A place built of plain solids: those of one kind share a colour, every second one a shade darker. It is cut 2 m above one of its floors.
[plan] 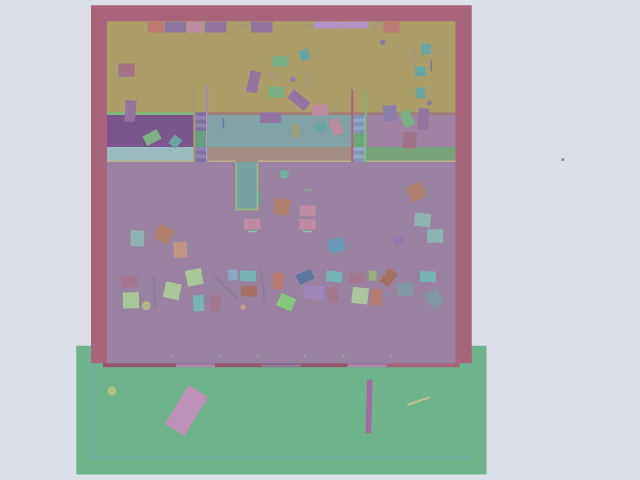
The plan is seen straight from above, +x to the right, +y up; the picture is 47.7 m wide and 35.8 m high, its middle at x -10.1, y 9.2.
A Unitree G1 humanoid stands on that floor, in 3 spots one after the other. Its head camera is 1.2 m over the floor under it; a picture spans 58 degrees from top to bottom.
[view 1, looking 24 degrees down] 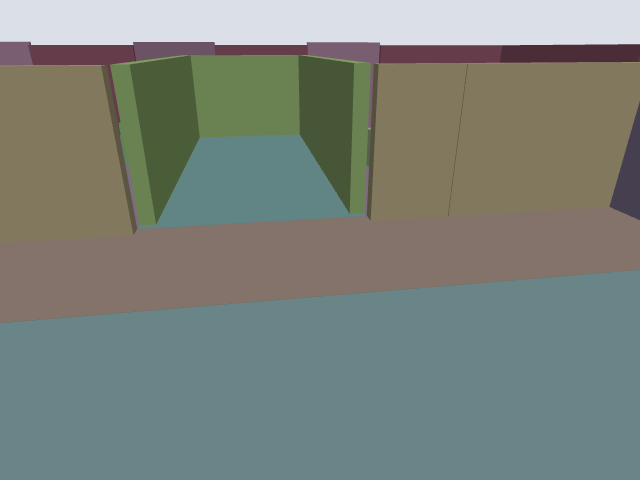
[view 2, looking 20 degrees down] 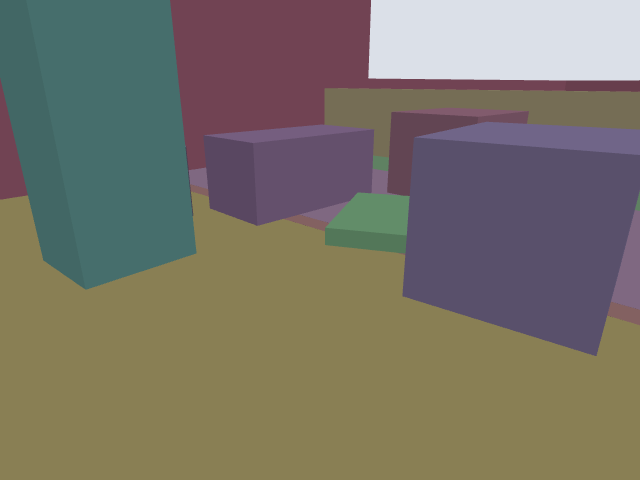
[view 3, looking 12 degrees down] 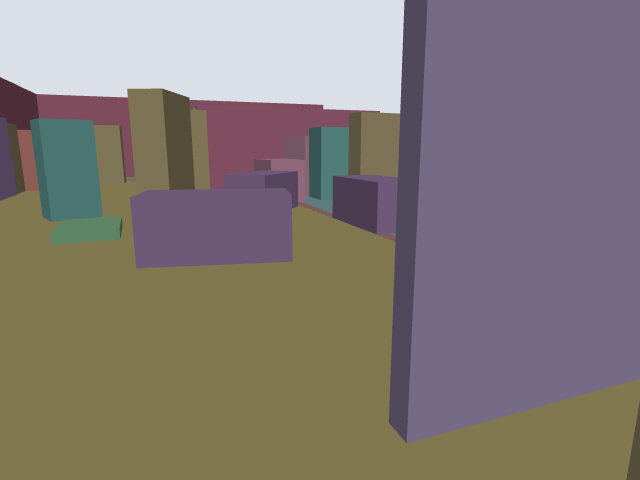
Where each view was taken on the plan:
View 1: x -15.55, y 18.07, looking -99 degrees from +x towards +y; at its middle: floor_deck0b_concrete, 2.95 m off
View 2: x -5.66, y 21.33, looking -47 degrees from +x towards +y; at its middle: floor_deck3a_concrete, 3.51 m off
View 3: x -19.92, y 21.63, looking -21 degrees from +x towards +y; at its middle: floor_deck3a_concrete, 5.77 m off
